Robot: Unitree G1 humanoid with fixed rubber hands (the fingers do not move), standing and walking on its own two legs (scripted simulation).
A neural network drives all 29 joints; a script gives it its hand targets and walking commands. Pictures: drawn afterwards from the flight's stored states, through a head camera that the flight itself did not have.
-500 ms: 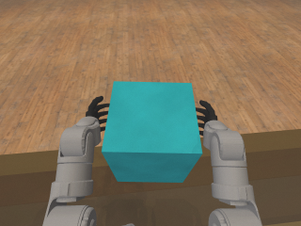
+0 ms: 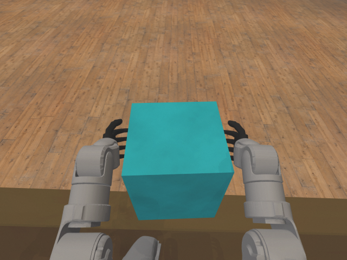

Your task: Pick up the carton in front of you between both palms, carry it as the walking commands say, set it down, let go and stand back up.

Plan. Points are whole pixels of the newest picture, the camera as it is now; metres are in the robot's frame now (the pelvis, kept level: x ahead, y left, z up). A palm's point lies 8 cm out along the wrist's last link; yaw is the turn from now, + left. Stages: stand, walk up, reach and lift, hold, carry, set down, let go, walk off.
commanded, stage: carry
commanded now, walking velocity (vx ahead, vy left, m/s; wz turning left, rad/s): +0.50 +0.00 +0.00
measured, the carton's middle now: (175, 163) +0.35 +0.04 +0.01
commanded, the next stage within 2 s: none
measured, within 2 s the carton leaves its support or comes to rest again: neither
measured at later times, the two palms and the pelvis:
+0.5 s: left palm (152, 97) +0.77 +0.17 -0.12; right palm (219, 105) +0.76 -0.13 -0.11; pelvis +0.43 +0.03 -0.18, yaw +2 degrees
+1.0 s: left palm (159, 76) +1.23 +0.20 -0.31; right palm (203, 81) +1.25 -0.09 -0.33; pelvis +0.90 +0.03 -0.41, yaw +1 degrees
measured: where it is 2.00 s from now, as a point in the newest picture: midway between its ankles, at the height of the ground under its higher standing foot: (176, 131)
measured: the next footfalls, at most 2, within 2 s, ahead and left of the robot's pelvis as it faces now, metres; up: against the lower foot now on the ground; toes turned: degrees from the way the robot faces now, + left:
left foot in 0.24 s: +0.37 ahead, +0.08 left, -0.16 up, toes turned +2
right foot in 0.62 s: +0.71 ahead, -0.03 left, -0.31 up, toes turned +1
